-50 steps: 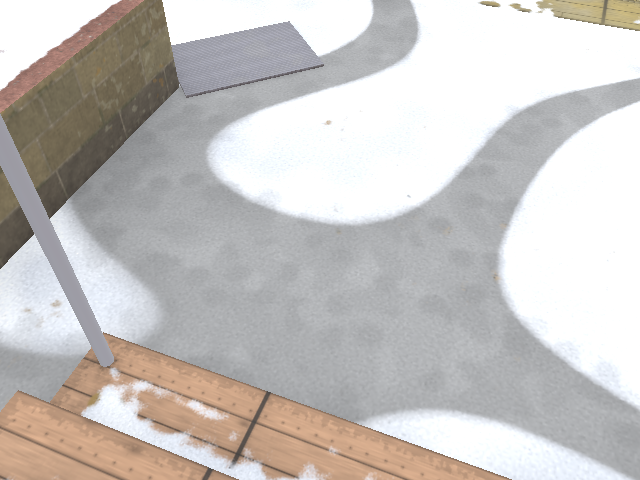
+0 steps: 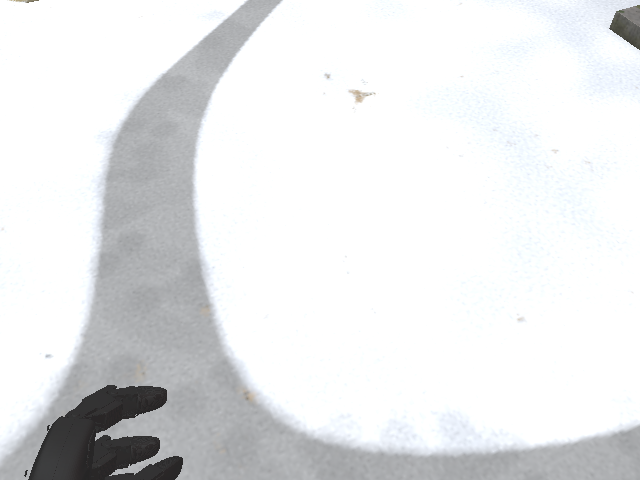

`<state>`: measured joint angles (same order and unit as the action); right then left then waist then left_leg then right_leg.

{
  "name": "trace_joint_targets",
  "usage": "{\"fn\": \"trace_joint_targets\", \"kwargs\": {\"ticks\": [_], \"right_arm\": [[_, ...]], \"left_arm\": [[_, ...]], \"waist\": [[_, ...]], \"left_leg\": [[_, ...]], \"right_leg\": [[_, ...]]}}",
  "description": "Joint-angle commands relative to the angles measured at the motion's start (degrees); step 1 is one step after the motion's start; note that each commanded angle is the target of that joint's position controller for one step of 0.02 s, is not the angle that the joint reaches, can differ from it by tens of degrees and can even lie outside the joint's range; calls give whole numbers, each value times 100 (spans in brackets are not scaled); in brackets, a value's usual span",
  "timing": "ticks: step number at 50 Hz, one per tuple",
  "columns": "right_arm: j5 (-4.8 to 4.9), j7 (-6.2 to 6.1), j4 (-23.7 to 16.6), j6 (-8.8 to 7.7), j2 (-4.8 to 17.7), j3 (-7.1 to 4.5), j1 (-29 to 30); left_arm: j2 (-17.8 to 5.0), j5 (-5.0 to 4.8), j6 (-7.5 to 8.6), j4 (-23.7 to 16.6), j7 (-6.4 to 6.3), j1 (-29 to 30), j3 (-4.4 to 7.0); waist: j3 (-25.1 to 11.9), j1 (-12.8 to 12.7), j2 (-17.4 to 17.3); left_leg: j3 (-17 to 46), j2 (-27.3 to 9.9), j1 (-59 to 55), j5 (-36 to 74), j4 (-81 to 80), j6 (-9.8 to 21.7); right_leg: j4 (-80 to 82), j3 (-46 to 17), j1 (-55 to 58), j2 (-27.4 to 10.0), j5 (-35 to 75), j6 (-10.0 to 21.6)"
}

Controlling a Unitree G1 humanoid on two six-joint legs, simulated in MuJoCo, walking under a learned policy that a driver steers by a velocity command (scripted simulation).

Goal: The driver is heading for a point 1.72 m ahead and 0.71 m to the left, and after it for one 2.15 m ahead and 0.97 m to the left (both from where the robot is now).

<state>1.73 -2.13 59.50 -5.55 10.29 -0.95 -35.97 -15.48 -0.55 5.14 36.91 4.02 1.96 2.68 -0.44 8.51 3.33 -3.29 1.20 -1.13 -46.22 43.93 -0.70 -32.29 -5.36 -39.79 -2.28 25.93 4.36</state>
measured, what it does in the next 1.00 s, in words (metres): goes down, turning left: right foot 0.15 m lower, then left foot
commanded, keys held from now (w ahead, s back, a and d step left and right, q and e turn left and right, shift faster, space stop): q+shift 0.80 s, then e+shift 0.20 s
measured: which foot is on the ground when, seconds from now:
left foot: down 0.00-0.06, up 0.08-0.42, down 0.44-1.00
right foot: up 0.00-0.04, down 0.06-0.44, up 0.46-0.94, down 0.96-1.00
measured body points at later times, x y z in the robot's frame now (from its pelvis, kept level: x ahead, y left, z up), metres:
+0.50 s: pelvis +0.24 +0.07 -0.09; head +0.27 +0.10 +0.35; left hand +0.31 +0.39 -0.21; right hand +0.50 -0.15 -0.16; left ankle +0.32 +0.17 -0.81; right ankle +0.21 -0.11 -0.75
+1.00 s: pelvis +0.34 +0.07 -0.07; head +0.37 +0.07 +0.38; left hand +0.27 +0.37 -0.17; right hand +0.65 -0.01 -0.16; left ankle +0.32 +0.17 -0.80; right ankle +0.45 -0.01 -0.81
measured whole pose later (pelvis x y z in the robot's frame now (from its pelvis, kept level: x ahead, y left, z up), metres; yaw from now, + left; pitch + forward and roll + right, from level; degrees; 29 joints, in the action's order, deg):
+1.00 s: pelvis +0.34 +0.07 -0.07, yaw +39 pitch +1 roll +0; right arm -1.2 -1.1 33.4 2.4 15.3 -2.3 -6.8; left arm -16.4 1.2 0.5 44.8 0.6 -7.8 3.4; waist 2.4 -1.4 -1.3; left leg 17.5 11.0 18.2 -11.1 30.2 1.5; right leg -28.8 -6.5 -17.3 2.4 -12.6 -0.5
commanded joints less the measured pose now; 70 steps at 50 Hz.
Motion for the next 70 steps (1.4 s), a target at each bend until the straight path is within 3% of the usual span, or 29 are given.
{"fn": "trace_joint_targets", "kwargs": {"ticks": [1,2,3,4,5,6,8,9,11,15,20,21,22,23,24,25,27,35,40,45,48,50,51,54,57,63,68,69,70], "right_arm": [[94,-18,-233,180,701,1,148],[47,-2,-184,246,873,-41,262],[-61,44,-224,250,839,-77,411],[33,115,-123,167,184,92,-456],[156,235,-552,15,608,76,-405],[169,252,-834,-36,869,-23,184],[141,156,-1255,130,736,-60,839],[51,85,-1199,353,658,-133,1007],[-43,31,-1336,598,263,-148,991],[-9,195,-1696,490,474,-294,1546],[-159,392,-2091,748,846,-509,2022],[-206,364,-2072,765,1040,-612,1810],[-234,303,-2023,742,1543,-793,1417],[-304,253,-2208,665,2216,-852,1617],[-425,373,-2425,542,2273,-821,1565],[-341,424,-2597,456,2108,-783,1891],[-16,300,-2769,523,1664,-645,2530],[-55,-108,-3092,797,1729,-671,2631],[-66,-110,-3140,877,1698,-676,2598],[-212,-2,-3121,858,1279,-444,2634],[-283,116,-2822,764,792,-204,2451],[-383,154,-2687,649,1075,-294,1737],[-385,99,-2762,628,1300,-344,2254],[-302,-4,-2907,616,1275,-431,3055],[-169,5,-2905,549,1138,-472,3242],[-32,88,-2674,471,898,-466,3197],[-30,177,-2293,421,1173,-611,2584],[-58,152,-2220,447,1399,-682,2500],[-206,119,-2332,509,1787,-710,2700]], "left_arm": [[-125,81,162,52,103,-531,-28],[-166,170,193,317,89,-1389,22],[-484,252,148,638,25,-2488,104],[-687,492,155,697,-53,-3215,35],[-832,292,98,753,-61,-3312,143],[-801,281,-35,634,-123,-3054,184],[-797,111,-116,398,-337,-1961,172],[-679,59,-128,401,-440,-1529,181],[-454,144,-165,386,-477,-699,107],[-560,69,-167,343,-633,-241,190],[-665,-262,-278,507,-605,-397,314],[-648,-249,-303,532,-584,-510,332],[-627,-92,-357,499,-548,-757,345],[-325,218,-397,294,-526,-1084,219],[-452,168,-430,255,-513,-1256,177],[-667,5,-450,212,-526,-930,212],[-759,104,-500,270,-665,-601,269],[-506,60,-515,281,-571,-177,260],[-557,36,-441,243,-562,-7,287],[-601,88,-370,290,-418,-340,210],[-286,185,-336,332,-282,-608,61],[-931,245,-374,177,-322,-232,130],[-961,187,-400,123,-345,-252,161],[-1354,-57,-487,121,-423,-718,290],[-1381,-48,-532,113,-520,-1259,382],[-1201,-168,-793,-128,-585,-1086,498],[-1218,-271,-825,-346,-584,-839,527],[-1044,-278,-822,-343,-599,-1013,475],[-662,-200,-822,-309,-575,-1500,370]], "waist": [[299,-642,-425],[-29,-1216,-569],[-338,-1737,-168],[-1894,-1693,651],[-2931,-1756,1016],[-2959,-1817,655],[-2584,-1165,-335],[-1672,-910,-611],[-593,-328,-100],[-850,-373,558],[-436,-348,187],[-418,-251,-78],[-262,-150,-1116],[-255,-668,-2706],[-1492,-580,-2214],[-1370,-534,-1539],[-772,-741,-765],[-783,-778,-921],[-562,-671,-1143],[-848,-577,-1172],[-696,-774,-819],[-369,-129,467],[-136,-414,655],[127,-836,660],[-67,-1144,589],[-569,-1013,522],[-637,-685,727],[-716,-756,431],[-822,-1095,-1065]], "left_leg": [[901,-331,1234,4208,916,533],[939,-305,1658,4648,2116,413],[941,91,2900,2355,3898,144],[1619,424,4526,-550,6270,-82],[1996,125,5251,-93,6293,-293],[1828,-241,5558,189,5767,-309],[1254,-708,5718,1498,5279,-347],[954,-816,4877,1842,4649,-416],[888,-978,4046,2141,3033,-590],[559,-687,2736,4429,504,-302],[78,-289,2038,4339,-538,331],[60,-108,1633,4234,-765,533],[770,-255,927,6521,-1196,847],[3159,-1433,88,8568,-1583,1774],[4375,-1967,-366,6914,-2151,2377],[4220,-1831,-156,5590,-2366,2180],[3553,-1295,693,4062,-2485,1456],[3401,-666,1078,3639,-2530,987],[3771,-472,1209,3139,-2495,1018],[3457,-689,1229,4834,-2041,1170],[3019,-411,1547,4362,-2043,818],[1842,401,1563,2532,-1434,210],[1547,408,1340,2769,-1410,27],[1093,476,1808,2789,-1069,-97],[1162,575,2836,1501,302,-285],[1146,605,2562,2060,-367,-427],[1052,456,945,3466,-2609,-240],[1322,-105,139,3921,-2851,-55],[2579,-1406,-473,4631,-2756,563]], "right_leg": [[1524,535,2613,324,855,11],[1787,412,3869,81,1402,100],[1370,-226,5451,-780,2930,385],[-1281,-818,7866,-2293,6614,1059],[-1390,-1428,8404,-2792,6484,1546],[-795,-1413,7964,-2626,4533,1553],[141,-1757,6115,-2764,431,1795],[813,-1502,4296,-2663,287,1700],[1251,-428,2348,-2150,-18,1167],[1205,1015,2152,-1427,-564,476],[434,1461,2377,-1532,-1834,-131],[-194,1587,2300,-1349,-1939,-312],[-1649,1783,1662,-838,-2952,-655],[-3756,1487,13,293,-6543,-1066],[-4602,144,-297,545,-6696,-911],[-4653,-135,-477,483,-6198,-684],[-3778,-286,-389,258,-5194,-499],[-1813,-470,434,649,-4280,-718],[-1197,-571,760,726,-4192,-775],[-781,-161,1819,324,-4200,-712],[993,-199,3153,134,-2887,-427],[1084,-1158,2859,-676,-2109,293],[1452,-1704,2229,-795,-2998,560],[1507,-2368,2476,-747,-3512,611],[1391,-2928,3428,-891,-2699,934],[1078,-2749,3790,-301,-2077,561],[977,-3007,2965,48,-2903,296],[565,-2689,2261,388,-3988,22],[-730,-1674,1215,1201,-5609,-268]]}}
